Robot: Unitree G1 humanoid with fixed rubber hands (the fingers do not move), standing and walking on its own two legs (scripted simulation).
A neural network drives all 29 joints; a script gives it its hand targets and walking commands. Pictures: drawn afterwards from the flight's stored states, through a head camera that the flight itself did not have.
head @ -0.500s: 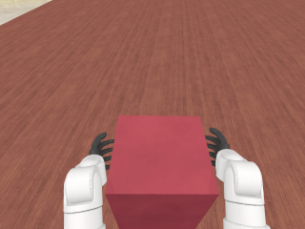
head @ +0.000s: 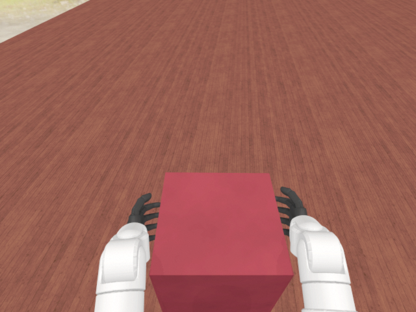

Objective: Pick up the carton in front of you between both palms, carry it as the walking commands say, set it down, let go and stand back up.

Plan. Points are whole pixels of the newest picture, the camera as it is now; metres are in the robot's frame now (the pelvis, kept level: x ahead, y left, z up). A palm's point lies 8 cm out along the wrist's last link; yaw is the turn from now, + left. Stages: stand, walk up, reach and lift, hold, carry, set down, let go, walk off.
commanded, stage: carry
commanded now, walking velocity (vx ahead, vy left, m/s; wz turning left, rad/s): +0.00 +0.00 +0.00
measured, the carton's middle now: (216, 249) +0.26 +0.00 -0.02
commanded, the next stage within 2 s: hold in 0.74 s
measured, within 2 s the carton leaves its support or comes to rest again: neither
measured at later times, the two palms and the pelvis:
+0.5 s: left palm (142, 231) +0.27 +0.15 +0.04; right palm (296, 224) +0.27 -0.15 +0.04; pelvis -0.02 +0.00 +0.00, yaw +0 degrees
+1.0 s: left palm (145, 241) +0.25 +0.14 +0.04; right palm (304, 239) +0.24 -0.16 +0.04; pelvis -0.03 +0.00 +0.01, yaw -2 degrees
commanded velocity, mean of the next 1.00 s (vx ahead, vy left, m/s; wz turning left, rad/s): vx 0.00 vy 0.00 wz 0.00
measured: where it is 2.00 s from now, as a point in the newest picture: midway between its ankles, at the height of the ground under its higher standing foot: outside the picture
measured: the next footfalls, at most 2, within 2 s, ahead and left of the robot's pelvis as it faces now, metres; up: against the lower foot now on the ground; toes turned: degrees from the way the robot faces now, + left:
none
